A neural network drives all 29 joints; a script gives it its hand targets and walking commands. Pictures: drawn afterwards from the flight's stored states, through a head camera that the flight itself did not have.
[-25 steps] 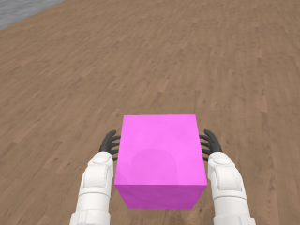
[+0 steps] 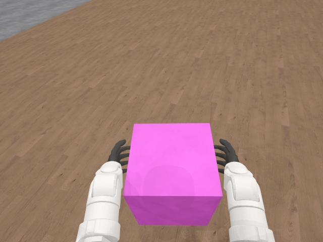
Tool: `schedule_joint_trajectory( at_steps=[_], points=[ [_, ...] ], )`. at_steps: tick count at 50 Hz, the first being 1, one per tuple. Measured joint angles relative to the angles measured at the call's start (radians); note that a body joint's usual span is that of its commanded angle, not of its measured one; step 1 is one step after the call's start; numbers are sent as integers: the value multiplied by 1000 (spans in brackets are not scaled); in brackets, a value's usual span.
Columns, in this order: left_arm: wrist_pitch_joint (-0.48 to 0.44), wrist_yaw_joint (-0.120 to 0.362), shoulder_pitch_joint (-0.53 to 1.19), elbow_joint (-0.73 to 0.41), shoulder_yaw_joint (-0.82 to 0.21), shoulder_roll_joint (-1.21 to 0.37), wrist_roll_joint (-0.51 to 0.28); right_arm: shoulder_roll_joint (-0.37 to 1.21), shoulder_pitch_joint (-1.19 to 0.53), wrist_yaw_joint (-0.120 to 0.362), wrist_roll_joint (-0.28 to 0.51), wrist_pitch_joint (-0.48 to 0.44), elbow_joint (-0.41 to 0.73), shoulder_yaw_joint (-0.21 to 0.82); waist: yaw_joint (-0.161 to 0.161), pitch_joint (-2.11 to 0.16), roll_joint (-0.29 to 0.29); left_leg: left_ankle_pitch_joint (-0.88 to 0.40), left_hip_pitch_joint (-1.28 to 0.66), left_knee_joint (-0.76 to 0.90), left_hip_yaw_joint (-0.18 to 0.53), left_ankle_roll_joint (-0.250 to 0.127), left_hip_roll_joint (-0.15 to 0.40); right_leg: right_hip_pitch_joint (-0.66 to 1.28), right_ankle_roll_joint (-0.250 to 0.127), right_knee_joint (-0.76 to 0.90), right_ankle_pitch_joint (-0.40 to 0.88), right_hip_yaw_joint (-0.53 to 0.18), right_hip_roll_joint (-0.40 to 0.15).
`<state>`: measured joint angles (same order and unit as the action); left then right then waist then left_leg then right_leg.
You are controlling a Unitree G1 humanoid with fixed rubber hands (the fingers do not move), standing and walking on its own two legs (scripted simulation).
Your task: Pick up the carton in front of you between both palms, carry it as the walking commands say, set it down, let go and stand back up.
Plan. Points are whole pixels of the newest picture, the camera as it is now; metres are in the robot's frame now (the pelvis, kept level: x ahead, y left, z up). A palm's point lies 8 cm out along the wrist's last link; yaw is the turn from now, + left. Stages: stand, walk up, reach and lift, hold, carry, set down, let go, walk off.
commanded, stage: hold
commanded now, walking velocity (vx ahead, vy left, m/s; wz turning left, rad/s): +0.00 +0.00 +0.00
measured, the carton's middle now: (172, 176) +0.31 +0.00 -0.04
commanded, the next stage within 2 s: set down in 0.06 s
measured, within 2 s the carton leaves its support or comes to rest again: neither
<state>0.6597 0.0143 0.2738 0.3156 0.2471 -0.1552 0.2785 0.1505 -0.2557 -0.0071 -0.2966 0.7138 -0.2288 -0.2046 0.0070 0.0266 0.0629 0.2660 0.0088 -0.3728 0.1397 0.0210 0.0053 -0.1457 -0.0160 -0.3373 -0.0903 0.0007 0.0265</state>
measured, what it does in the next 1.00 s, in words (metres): lowers itself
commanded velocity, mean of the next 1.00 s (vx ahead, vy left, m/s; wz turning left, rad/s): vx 0.00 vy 0.00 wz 0.00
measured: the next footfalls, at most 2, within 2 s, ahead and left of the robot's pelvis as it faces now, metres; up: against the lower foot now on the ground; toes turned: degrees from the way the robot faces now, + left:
none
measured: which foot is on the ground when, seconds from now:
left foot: down 0.00-1.00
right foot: down 0.00-1.00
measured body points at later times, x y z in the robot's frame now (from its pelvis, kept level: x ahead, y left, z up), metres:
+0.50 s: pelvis -0.01 +0.03 -0.02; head +0.09 +0.00 +0.41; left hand +0.36 +0.14 -0.05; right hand +0.35 -0.16 -0.06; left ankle -0.03 +0.15 -0.74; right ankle +0.07 -0.11 -0.74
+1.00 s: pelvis -0.05 +0.02 -0.14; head +0.20 -0.01 +0.23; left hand +0.42 +0.14 -0.22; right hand +0.39 -0.17 -0.23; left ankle -0.03 +0.15 -0.74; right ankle +0.07 -0.11 -0.74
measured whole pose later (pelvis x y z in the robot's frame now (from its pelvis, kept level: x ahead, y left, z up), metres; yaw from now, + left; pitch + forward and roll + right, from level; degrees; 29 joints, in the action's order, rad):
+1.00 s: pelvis -0.05 +0.02 -0.14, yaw +2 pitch +40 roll +2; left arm 0.27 -0.01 0.86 0.65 0.44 -0.06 0.24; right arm 0.15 -0.79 -0.01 -0.32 0.30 -0.47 -0.53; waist 0.06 -0.14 0.06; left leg 0.49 1.45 -1.24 0.11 0.04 -0.12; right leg -1.57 0.05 -1.15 -0.27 -0.11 0.03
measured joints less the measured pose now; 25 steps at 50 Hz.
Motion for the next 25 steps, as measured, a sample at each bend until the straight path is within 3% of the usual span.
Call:
schedule_joint_trajectory(
  at_steps=[7,12,19,25],
  points=[
    [2,-4,4,3,1,-1,2,2,-8,4,-7,-6,-12,-8,-1,-1,-4,0,0,1,-4,0,-9,2,10,6,2,-13,-6],
    [-28,-7,63,72,51,-17,31,19,-73,18,-47,-42,-87,-80,4,10,-5,17,26,-38,-11,-7,-20,-24,18,-29,-14,-24,-11],
    [-149,-5,207,212,201,-58,116,21,-226,62,-120,-161,-237,-234,23,44,2,66,166,-160,-26,-16,-39,-165,29,-142,-55,-47,-14],
    [-300,-8,287,258,239,-54,142,6,-296,68,-131,-317,-283,-271,32,75,-6,92,416,-278,-44,-18,-55,-416,39,-251,-69,-72,-15]
  ],
)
